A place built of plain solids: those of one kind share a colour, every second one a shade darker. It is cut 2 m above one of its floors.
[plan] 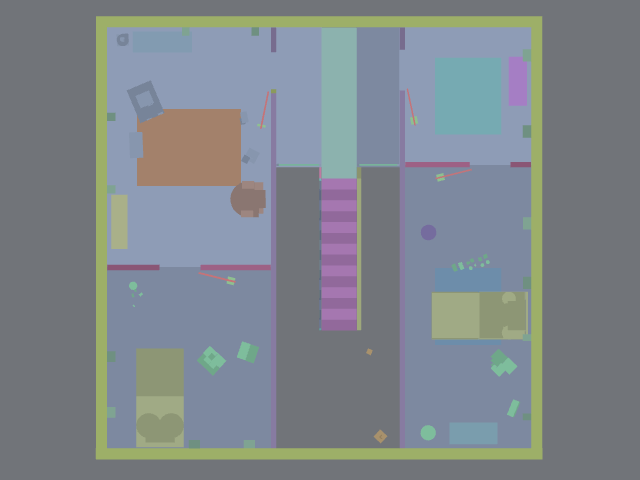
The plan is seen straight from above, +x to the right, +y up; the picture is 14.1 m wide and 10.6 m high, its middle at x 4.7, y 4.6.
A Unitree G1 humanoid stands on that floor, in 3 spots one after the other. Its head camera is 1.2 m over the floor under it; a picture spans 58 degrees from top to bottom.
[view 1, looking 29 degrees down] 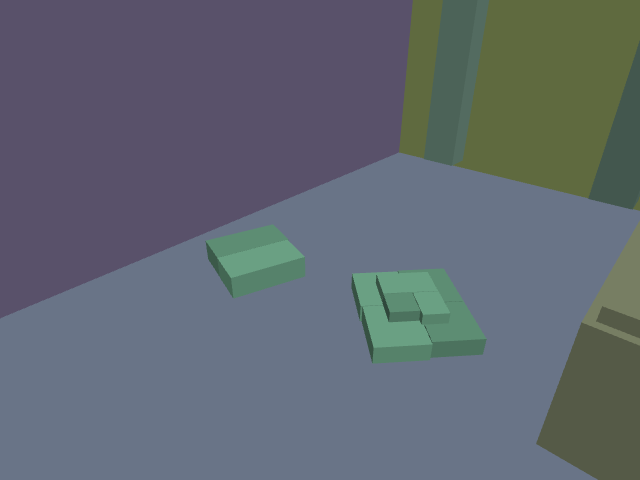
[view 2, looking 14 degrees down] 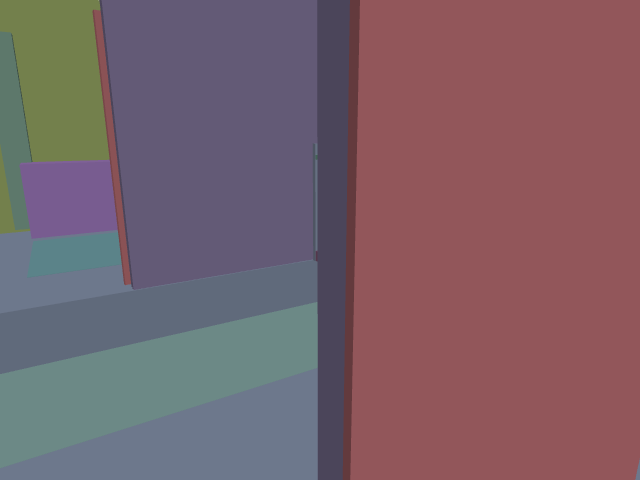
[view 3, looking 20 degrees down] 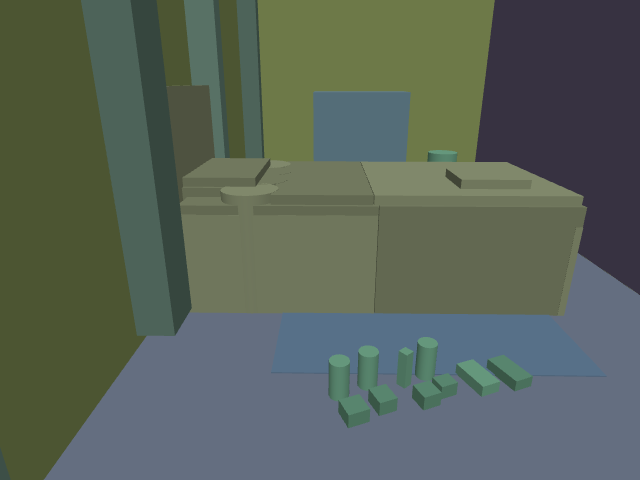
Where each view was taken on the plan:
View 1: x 1.61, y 3.29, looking -48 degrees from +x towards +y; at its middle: upper_floor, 2.48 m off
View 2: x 2.98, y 8.29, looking -31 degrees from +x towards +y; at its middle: upper_partition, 0.90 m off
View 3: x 8.46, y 5.56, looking -89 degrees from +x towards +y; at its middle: bedstead_bedroom_bed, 2.24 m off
